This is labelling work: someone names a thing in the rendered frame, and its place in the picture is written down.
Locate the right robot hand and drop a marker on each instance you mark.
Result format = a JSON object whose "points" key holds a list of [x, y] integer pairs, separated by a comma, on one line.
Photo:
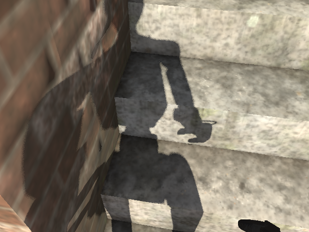
{"points": [[248, 225]]}

